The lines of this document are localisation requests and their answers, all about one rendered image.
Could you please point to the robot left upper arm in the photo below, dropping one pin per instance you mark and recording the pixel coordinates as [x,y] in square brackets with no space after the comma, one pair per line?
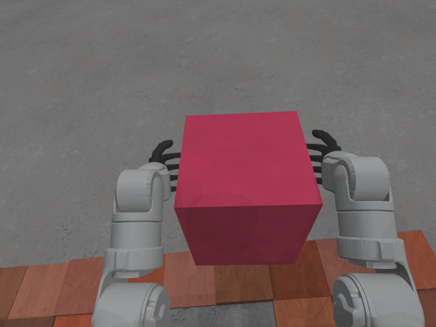
[133,305]

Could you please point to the carton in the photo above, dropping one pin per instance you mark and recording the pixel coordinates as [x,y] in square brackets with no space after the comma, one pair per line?
[246,192]

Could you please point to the right robot hand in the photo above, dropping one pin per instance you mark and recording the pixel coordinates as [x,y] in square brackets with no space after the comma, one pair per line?
[331,146]

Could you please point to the left robot hand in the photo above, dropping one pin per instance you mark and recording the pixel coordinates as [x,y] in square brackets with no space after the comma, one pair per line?
[158,157]

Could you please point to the robot left forearm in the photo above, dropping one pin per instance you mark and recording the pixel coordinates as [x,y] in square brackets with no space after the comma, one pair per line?
[135,244]

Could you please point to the robot right upper arm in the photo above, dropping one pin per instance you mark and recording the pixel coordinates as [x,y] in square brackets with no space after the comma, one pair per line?
[375,300]

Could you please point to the robot right forearm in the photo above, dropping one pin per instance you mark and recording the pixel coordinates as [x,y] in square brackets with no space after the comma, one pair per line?
[363,196]

